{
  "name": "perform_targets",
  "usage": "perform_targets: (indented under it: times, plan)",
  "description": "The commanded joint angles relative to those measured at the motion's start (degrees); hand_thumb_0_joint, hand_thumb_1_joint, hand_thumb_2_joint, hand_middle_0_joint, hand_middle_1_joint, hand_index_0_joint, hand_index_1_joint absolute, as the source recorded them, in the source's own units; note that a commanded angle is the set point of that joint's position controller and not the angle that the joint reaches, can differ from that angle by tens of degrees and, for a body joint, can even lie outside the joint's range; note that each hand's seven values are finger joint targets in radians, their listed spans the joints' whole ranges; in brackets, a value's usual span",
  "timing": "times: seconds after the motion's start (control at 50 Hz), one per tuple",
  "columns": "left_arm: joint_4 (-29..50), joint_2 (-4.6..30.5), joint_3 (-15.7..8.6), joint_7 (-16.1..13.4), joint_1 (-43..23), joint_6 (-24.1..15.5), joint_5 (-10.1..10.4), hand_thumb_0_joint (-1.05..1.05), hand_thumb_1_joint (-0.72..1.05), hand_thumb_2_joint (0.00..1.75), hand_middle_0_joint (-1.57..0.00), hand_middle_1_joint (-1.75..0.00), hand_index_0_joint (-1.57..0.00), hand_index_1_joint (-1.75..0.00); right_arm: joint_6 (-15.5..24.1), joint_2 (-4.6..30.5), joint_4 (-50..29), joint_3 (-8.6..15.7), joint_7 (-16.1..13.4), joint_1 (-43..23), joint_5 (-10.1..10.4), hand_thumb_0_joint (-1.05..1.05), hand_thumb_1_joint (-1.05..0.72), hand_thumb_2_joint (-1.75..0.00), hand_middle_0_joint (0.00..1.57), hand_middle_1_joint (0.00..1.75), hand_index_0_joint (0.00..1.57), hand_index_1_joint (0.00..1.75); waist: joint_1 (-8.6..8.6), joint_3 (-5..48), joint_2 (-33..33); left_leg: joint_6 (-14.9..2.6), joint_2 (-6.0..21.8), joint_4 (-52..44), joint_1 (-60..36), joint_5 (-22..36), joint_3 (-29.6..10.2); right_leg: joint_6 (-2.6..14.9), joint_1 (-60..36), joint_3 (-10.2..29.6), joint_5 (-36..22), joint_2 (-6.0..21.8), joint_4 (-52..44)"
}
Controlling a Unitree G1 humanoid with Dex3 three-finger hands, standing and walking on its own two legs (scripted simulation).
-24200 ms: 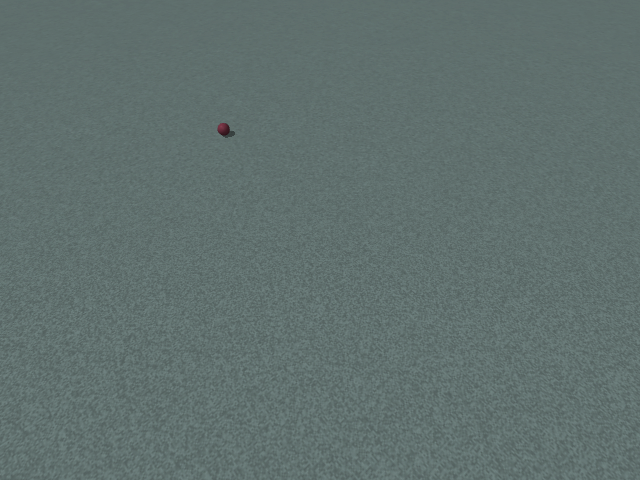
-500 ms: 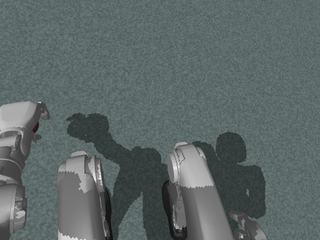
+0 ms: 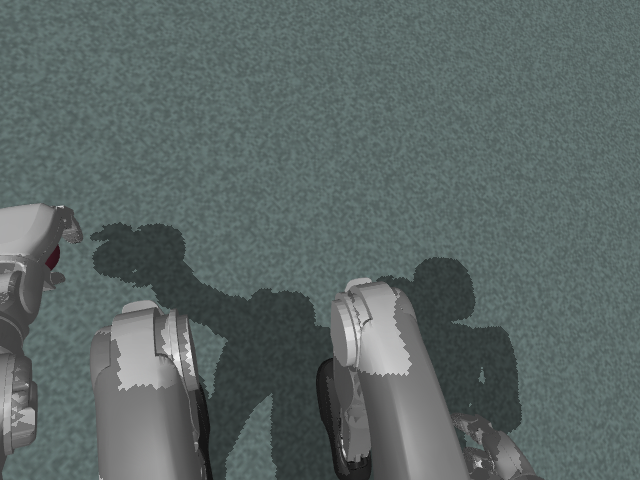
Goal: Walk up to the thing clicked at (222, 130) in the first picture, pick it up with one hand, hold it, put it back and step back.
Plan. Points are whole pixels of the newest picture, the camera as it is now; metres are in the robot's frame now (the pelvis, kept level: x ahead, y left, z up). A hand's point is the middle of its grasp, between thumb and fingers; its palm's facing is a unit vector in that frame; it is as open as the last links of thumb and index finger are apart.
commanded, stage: lower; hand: left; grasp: from above
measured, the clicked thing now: (29, 253) +0.40 +0.33 -0.20
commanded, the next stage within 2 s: rest in 0.08 s
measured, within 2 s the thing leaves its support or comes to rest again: rests again in 1.14 s
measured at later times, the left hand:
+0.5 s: hand (64, 261) +0.40 +0.30 -0.24, palm faces -0.47 -0.14 -0.87, open 7.4 cm
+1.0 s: hand (72, 264) +0.40 +0.31 -0.27, palm faces -0.46 -0.14 -0.88, open 7.2 cm
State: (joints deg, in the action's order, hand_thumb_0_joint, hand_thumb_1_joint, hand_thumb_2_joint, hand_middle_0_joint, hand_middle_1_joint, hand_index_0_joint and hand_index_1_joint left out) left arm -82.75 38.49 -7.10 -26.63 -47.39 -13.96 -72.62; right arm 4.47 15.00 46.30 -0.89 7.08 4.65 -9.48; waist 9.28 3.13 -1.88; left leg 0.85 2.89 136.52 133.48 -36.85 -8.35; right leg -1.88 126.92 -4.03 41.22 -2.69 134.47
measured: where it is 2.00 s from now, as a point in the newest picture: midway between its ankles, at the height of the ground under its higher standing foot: (272, 452)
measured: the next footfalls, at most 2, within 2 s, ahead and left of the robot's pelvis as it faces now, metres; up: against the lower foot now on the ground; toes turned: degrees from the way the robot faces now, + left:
none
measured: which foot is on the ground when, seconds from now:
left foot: down 0.00-1.00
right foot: down 0.00-1.00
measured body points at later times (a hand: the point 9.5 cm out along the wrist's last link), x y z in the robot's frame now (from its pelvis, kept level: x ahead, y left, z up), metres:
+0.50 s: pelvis +0.01 +0.00 -0.03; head +0.25 +0.07 +0.34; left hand +0.42 +0.31 -0.19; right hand +0.09 -0.27 -0.15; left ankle +0.09 +0.14 -0.30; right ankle +0.09 -0.12 -0.30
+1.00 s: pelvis +0.01 +0.00 -0.05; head +0.26 +0.09 +0.32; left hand +0.42 +0.31 -0.22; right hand +0.10 -0.26 -0.15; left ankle +0.09 +0.14 -0.30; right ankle +0.09 -0.12 -0.30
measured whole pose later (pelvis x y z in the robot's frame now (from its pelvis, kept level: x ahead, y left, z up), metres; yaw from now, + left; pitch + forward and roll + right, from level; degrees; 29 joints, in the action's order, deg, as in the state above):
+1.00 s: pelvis +0.01 +0.00 -0.05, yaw -4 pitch +28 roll -10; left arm -90.6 44.9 -12.5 -36.1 -46.0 -15.0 -74.3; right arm 9.3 15.4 46.8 -6.8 13.2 0.6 -16.3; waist 13.1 -3.3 -5.7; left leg 1.9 2.8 147.5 136.9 -40.1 -13.5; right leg -2.5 129.4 -7.4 42.9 -4.6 142.6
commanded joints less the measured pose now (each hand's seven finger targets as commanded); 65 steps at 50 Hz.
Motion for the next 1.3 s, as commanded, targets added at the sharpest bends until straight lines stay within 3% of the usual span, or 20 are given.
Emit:
perform_targets:
  times: [0.0, 0.08, 0.12, 0.28, 0.52, 0.54, 0.58, 0.7, 0.72, 0.74, 0.78, 0.82, 0.86, 0.98, 1.06, 1.1, 1.14, 1.18, 1.2, 1.28]
  plan:
    - [8.13, 16.52, -3.09, -3.98, -15.13, -0.91, 0.22, 0.0, 0.52, 0.63, -0.91, -0.64, -0.93, -0.61, 0.35, 13.07, -0.91, 3.52, -0.6, 10.03, -0.27, 0.0, -0.91, -0.9, 0.2, 0.3, 0.2, 0.3, -0.98, 38.41, 15.32, -1.78, -1.07, -11.15, -31.41, 6.95, 5.71, 3.74, -14.77, -5.14, -12.3, -1.66, -13.36]
    - [7.22, 16.96, -3.53, -5.32, -15.91, -0.73, -0.19, 0.0, 0.52, 0.62, -0.9, -0.65, -0.92, -0.62, 0.74, 13.5, -0.71, 3.39, -0.23, 9.22, -1.03, 0.0, -0.91, -0.9, 0.2, 0.3, 0.2, 0.3, 0.2, 36.44, 16.29, -1.66, -0.88, -9.96, -30.78, 5.82, 5.53, 3.75, -12.59, -5.62, -11.48, -1.72, -12.1]
    - [9.19, 18.51, -5.44, -5.97, -14.88, -0.88, 0.42, 0.0, 0.5, 0.61, -0.89, -0.64, -0.91, -0.61, 0.88, 13.84, -0.8, 3.59, -0.22, 9.28, -1.12, 0.0, -0.91, -0.9, 0.2, 0.3, 0.2, 0.3, -0.9, 38.38, 17.63, -1.5, -0.83, -10.01, -31.82, 6.74, 5.35, 3.71, -13.4, -5.82, -12.09, -1.59, -11.55]
    - [4.1, 17.83, -4.59, -6.73, -15.03, -0.5, 0.49, 0.0, 0.46, 0.65, -0.86, -0.6, -0.88, -0.58, 1.08, 13.18, -0.03, 1.86, 0.64, 9.09, -2.45, 0.0, -0.89, -0.89, 0.2, 0.3, 0.2, 0.3, 1.21, 36.13, 14.08, -2.24, -0.66, -5.97, -26.17, 7.75, 5.11, 2.93, -15.67, -5.44, -14.35, -2.3, -10.66]
    - [1.38, 21.6, -7.46, -8.97, -12.06, -2.13, -1.09, 0.0, 0.56, 0.65, -0.91, -0.63, -0.94, -0.6, 1.8, 14.71, -0.36, 0.45, 2.09, 7.37, -4.7, 0.0, -0.89, -0.89, 0.2, 0.3, 0.2, 0.3, 0.92, 35.75, 16.8, -1.71, -0.35, -4.21, -26.42, 9.07, 4.02, 3.07, -16.1, -7.12, -15.85, -3.29, -7.84]
    - [0.04, 19.65, -6.07, -9.1, -11.79, -1.96, -1.05, 0.0, 0.55, 0.65, -0.91, -0.62, -0.94, -0.59, 2.03, 14.27, -0.12, 0.32, 2.33, 6.9, -4.7, 0.0, -0.89, -0.89, 0.2, 0.3, 0.2, 0.3, 1.26, 34.87, 16.5, -1.62, -0.3, -3.87, -27.07, 8.56, 3.87, 3.14, -14.76, -7.34, -15.25, -3.25, -7.57]
    - [1.32, 20.93, -6.83, -9.98, -13.53, -2.15, -0.72, 0.0, 0.55, 0.64, -0.89, -0.64, -0.92, -0.61, 2.43, 15.06, -0.4, -0.12, 2.72, 6.9, -5.23, 0.0, -0.89, -0.89, 0.2, 0.3, 0.2, 0.3, 2.32, 34.15, 17.01, -1.66, -0.21, -3.43, -26.57, 9.13, 3.63, 2.92, -15.2, -7.93, -16.23, -3.23, -7.33]
    - [1.09, 21.58, -6.38, -11.34, -12.89, -1.79, -1.12, 0.0, 0.55, 0.6, -0.88, -0.63, -0.92, -0.59, 3.62, 15.34, -0.15, -0.72, 3.63, 5.66, -5.65, 0.0, -0.89, -0.89, 0.2, 0.3, 0.2, 0.3, 2.1, 32.44, 19.12, -1.29, -0.14, -3.45, -26.02, 5.81, 3.26, 3.36, -13.45, -8.06, -12.61, -3.53, -6.81]
    - [1.98, 23.4, -8.24, -11.74, -12.53, -1.78, -1.13, 0.0, 0.56, 0.61, -0.89, -0.63, -0.93, -0.59, 3.77, 15.85, -0.63, -0.38, 3.72, 5.69, -5.67, 0.0, -0.89, -0.89, 0.2, 0.3, 0.2, 0.3, 2.02, 33.75, 19.18, -1.27, -0.13, -3.35, -26.75, 7.2, 3.3, 3.26, -14.36, -8.23, -13.98, -3.51, -6.65]
    - [1.99, 21.78, -7.39, -11.73, -11.25, -1.43, -0.75, 0.0, 0.55, 0.64, -0.89, -0.64, -0.92, -0.61, 3.69, 15.29, -0.46, -0.49, 3.88, 5.65, -5.53, 0.0, -0.89, -0.89, 0.2, 0.3, 0.2, 0.3, 1.44, 34.28, 19.63, -1.26, -0.1, -3.19, -26.9, 8.14, 3.39, 3.22, -15.16, -7.91, -14.92, -3.57, -6.49]
    - [0.49, 20.33, -5.97, -11.58, -11.97, -1.07, -0.83, 0.0, 0.57, 0.64, -0.9, -0.66, -0.93, -0.62, 4.06, 15.21, -0.07, -0.75, 4.35, 5.69, -5.83, 0.0, -0.89, -0.89, 0.2, 0.3, 0.2, 0.3, 2.77, 33.1, 19.49, -1.26, 0.0, -2.73, -27.15, 8.79, 3.21, 3.06, -14.27, -8.46, -16.01, -3.6, -5.99]
    - [0.88, 21.51, -6.78, -11.85, -12.37, -1.11, -0.43, 0.0, 0.54, 0.64, -0.89, -0.64, -0.92, -0.61, 4.18, 15.75, -0.12, -0.71, 4.47, 5.46, -5.73, 0.0, -0.89, -0.89, 0.2, 0.3, 0.2, 0.3, 2.68, 33.15, 20.34, -1.07, -0.01, -2.91, -27.63, 8.64, 2.82, 3.24, -13.47, -8.95, -15.62, -3.55, -5.53]
    - [-0.84, 20.06, -5.2, -11.76, -11.88, -0.91, -0.63, 0.0, 0.54, 0.65, -0.88, -0.67, -0.91, -0.63, 4.63, 15.37, 0.38, -1.21, 4.91, 5.26, -6.04, 0.0, -0.89, -0.89, 0.2, 0.3, 0.2, 0.3, 2.87, 31.62, 20.35, -1.03, 0.16, -2.9, -27.44, 8.41, 2.64, 3.21, -13.38, -9.01, -15.57, -3.71, -5.53]
    - [-0.93, 23.29, -7.96, -12.59, -11.3, -1.37, -0.23, 0.0, 0.54, 0.64, -0.88, -0.66, -0.91, -0.62, 5.17, 16.85, -0.75, -1.84, 5.66, 5.41, -6.51, 0.0, -0.89, -0.9, 0.2, 0.3, 0.2, 0.3, 3.09, 32.34, 19.3, -1.27, 0.1, -2.62, -26.47, 9.51, 2.35, 2.91, -16.1, -9.24, -16.82, -3.76, -6.0]
    - [-2.61, 20.81, -4.85, -12.25, -12.65, -1.54, 0.39, 0.0, 0.53, 0.64, -0.87, -0.67, -0.9, -0.63, 5.77, 16.03, 0.1, -2.51, 6.1, 4.95, -6.56, 0.0, -0.89, -0.9, 0.2, 0.3, 0.2, 0.3, 3.97, 30.14, 18.6, -1.49, 0.23, -2.19, -24.55, 7.1, 2.08, 2.91, -15.0, -8.96, -14.8, -3.93, -6.38]
    - [-1.95, 23.67, -7.28, -12.75, -11.34, -1.88, 0.25, 0.0, 0.54, 0.65, -0.87, -0.67, -0.91, -0.64, 5.87, 16.91, -0.95, -2.76, 5.9, 5.18, -6.64, 0.0, -0.89, -0.9, 0.2, 0.3, 0.2, 0.3, 3.31, 31.83, 18.77, -1.5, 0.17, -2.3, -25.49, 8.69, 2.04, 2.74, -17.13, -9.24, -16.29, -3.91, -6.52]
    - [-4.14, 21.88, -5.47, -12.82, -11.05, -1.72, -0.44, 0.0, 0.56, 0.65, -0.9, -0.66, -0.93, -0.63, 5.83, 16.15, -0.14, -3.04, 6.34, 5.06, -6.88, 0.0, -0.9, -0.9, 0.2, 0.3, 0.2, 0.3, 3.66, 30.68, 17.91, -1.51, 0.38, -1.8, -24.68, 8.06, 2.1, 2.8, -16.41, -8.86, -15.94, -4.17, -5.93]
    - [-4.02, 23.99, -7.06, -13.24, -11.32, -1.73, -0.33, 0.0, 0.57, 0.67, -0.9, -0.68, -0.93, -0.65, 5.97, 17.1, -0.79, -3.19, 6.47, 5.5, -7.29, 0.0, -0.89, -0.9, 0.2, 0.3, 0.2, 0.3, 4.37, 31.29, 18.05, -1.55, 0.48, -1.29, -25.19, 9.6, 1.82, 2.63, -17.91, -8.92, -17.78, -4.19, -5.75]
    - [-3.24, 23.67, -6.85, -13.47, -11.98, -1.99, 0.02, 0.0, 0.54, 0.67, -0.89, -0.67, -0.91, -0.64, 6.01, 16.91, -0.94, -3.15, 6.34, 4.64, -6.9, 0.0, -0.89, -0.9, 0.2, 0.3, 0.2, 0.3, 3.73, 31.7, 18.07, -1.54, 0.48, -1.66, -24.92, 8.85, 1.65, 2.78, -17.32, -8.96, -16.77, -4.26, -5.93]
    - [-4.62, 23.44, -5.31, -13.88, -13.29, -2.07, -0.44, 0.0, 0.59, 0.63, -0.91, -0.65, -0.94, -0.62, 6.59, 17.58, -0.71, -3.75, 6.62, 4.33, -7.52, 0.0, -0.89, -0.9, 0.2, 0.3, 0.2, 0.3, 5.49, 28.5, 18.38, -1.39, 0.39, -1.83, -24.4, 5.92, 1.34, 2.84, -14.79, -10.13, -13.77, -4.2, -5.97]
